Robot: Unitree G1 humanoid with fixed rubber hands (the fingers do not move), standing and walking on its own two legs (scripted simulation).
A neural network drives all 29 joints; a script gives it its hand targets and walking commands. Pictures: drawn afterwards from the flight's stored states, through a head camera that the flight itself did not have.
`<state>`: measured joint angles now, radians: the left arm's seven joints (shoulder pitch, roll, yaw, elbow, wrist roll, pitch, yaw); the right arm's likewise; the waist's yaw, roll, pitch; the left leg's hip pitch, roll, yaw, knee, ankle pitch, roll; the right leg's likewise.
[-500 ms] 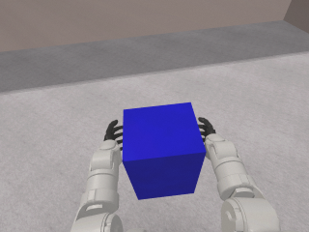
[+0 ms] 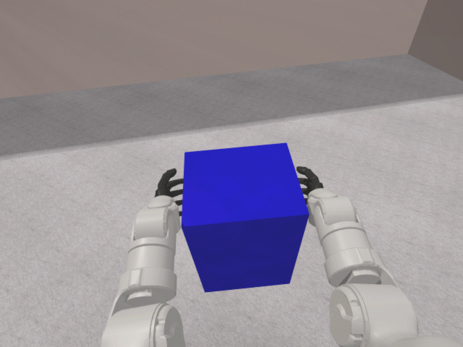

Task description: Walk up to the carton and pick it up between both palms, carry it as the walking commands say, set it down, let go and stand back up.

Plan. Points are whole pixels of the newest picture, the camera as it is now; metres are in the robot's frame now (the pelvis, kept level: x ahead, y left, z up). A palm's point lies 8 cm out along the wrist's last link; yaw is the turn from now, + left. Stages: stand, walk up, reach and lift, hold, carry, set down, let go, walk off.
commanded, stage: reach and lift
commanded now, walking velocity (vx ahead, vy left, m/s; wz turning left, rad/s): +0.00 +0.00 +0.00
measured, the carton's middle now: (242, 224) +0.34 +0.01 +0.02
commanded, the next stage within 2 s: hold in 1.26 s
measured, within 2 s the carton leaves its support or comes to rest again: neither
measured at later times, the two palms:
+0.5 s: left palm (173, 211) +0.33 +0.14 +0.07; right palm (321, 207) +0.34 -0.14 +0.07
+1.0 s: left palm (173, 213) +0.32 +0.14 +0.08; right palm (325, 213) +0.33 -0.14 +0.07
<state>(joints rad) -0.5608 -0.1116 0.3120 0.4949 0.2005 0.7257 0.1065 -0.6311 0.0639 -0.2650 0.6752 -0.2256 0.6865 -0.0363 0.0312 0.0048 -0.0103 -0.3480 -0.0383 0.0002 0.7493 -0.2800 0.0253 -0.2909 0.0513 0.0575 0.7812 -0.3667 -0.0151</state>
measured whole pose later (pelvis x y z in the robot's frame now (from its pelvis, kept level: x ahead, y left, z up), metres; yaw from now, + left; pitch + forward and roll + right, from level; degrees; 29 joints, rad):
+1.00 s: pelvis +0.01 +0.00 +0.00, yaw +0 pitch -7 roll +0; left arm -0.48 -0.11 0.23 0.49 0.20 0.74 0.09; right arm -0.50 0.09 -0.27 0.56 -0.21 0.75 -0.05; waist 0.01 -0.01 -0.04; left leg -0.33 -0.04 0.00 0.72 -0.28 0.03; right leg -0.27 0.05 0.06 0.75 -0.36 -0.02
